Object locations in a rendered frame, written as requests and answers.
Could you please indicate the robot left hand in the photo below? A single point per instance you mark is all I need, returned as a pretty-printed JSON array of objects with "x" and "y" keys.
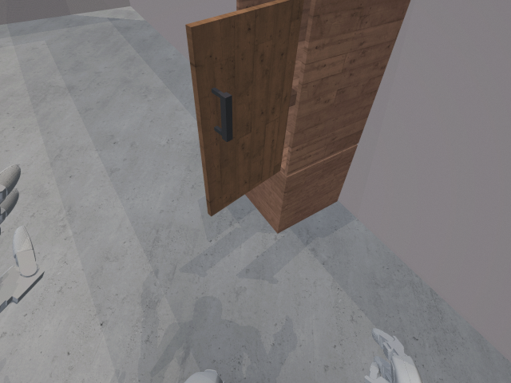
[{"x": 18, "y": 280}]

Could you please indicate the cupboard door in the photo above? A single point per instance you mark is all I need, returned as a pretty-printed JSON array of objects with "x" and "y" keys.
[{"x": 250, "y": 54}]

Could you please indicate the handle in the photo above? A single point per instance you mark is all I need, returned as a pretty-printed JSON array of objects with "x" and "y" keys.
[{"x": 226, "y": 115}]

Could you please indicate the robot right hand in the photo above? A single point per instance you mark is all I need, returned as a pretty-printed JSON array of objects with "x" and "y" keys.
[{"x": 401, "y": 369}]

